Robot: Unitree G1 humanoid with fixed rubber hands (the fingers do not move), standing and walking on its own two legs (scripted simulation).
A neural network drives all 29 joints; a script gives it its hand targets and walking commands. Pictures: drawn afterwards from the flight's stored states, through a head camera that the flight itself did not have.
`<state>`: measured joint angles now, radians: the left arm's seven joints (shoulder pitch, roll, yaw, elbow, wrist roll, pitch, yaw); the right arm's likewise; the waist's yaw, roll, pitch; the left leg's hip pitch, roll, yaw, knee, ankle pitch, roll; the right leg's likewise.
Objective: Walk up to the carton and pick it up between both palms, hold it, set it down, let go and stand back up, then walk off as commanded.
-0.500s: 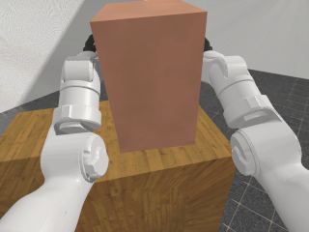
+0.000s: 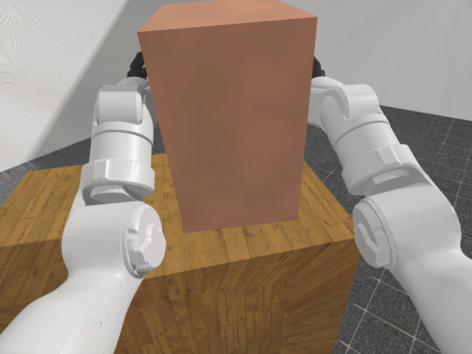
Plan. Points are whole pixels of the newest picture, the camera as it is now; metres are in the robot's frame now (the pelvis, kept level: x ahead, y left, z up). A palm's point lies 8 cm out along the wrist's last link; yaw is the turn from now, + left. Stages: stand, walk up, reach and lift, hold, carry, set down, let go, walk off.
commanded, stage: hold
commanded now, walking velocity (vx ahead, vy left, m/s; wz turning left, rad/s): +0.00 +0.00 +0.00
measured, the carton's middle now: (228, 108) +0.38 +0.00 +0.32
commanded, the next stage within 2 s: none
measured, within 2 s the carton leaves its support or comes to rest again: neither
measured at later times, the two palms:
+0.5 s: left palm (140, 94) +0.38 +0.13 +0.35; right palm (313, 93) +0.38 -0.13 +0.33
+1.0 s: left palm (140, 90) +0.38 +0.12 +0.36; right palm (316, 90) +0.37 -0.13 +0.34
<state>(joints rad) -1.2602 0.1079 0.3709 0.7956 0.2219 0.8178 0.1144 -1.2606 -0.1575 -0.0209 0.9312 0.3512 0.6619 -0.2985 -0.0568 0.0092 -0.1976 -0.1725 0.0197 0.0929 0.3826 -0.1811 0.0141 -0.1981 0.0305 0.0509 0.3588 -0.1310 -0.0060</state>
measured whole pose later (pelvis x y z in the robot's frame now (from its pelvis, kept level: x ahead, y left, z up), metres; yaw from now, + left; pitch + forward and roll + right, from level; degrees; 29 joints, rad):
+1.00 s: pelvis +0.00 +0.00 +0.00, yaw +0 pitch -2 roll +0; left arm -1.27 0.11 0.37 0.80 0.22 0.83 0.11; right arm -1.26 -0.17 -0.02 0.91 0.37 0.68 -0.31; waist -0.06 0.01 -0.21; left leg -0.17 0.02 0.09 0.38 -0.18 0.01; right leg -0.20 0.03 0.05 0.36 -0.13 -0.01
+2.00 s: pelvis +0.00 +0.00 +0.00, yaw +0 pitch -2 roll +0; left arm -1.27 0.11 0.37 0.80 0.22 0.83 0.11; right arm -1.26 -0.17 -0.02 0.91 0.38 0.69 -0.31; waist -0.05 0.01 -0.21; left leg -0.17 0.02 0.09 0.38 -0.18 0.01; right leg -0.20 0.03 0.05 0.36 -0.13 -0.01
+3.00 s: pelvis +0.00 +0.00 +0.00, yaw +0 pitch -2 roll +0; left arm -1.28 0.11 0.37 0.80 0.22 0.84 0.11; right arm -1.26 -0.17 -0.01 0.90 0.38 0.70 -0.32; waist -0.05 0.02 -0.21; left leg -0.17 0.02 0.09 0.38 -0.18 0.01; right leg -0.20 0.03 0.05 0.36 -0.13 -0.01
